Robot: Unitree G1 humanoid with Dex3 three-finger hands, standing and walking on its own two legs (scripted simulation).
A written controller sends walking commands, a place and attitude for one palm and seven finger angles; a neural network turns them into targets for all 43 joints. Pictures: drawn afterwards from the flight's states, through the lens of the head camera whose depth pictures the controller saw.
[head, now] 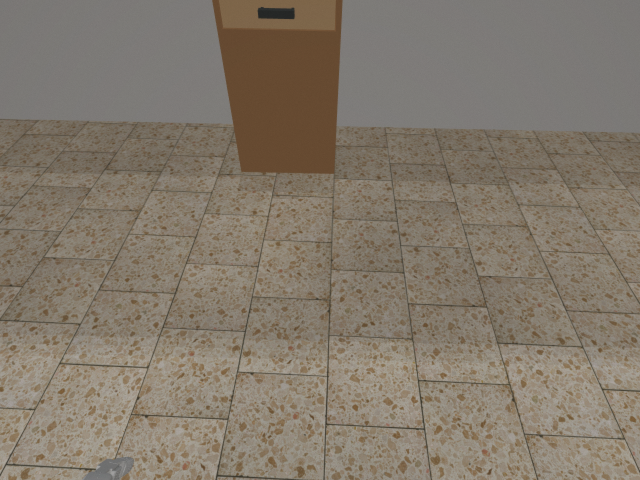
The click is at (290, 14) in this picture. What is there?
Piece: drawer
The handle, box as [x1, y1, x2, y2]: [258, 7, 294, 18]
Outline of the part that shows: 258,8 258,17 294,17 293,8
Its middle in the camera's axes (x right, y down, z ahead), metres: -0.17 -0.84 +1.43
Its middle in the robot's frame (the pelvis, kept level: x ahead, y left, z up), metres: +1.64 +0.23 +0.00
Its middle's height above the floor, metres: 0.77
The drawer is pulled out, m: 0.00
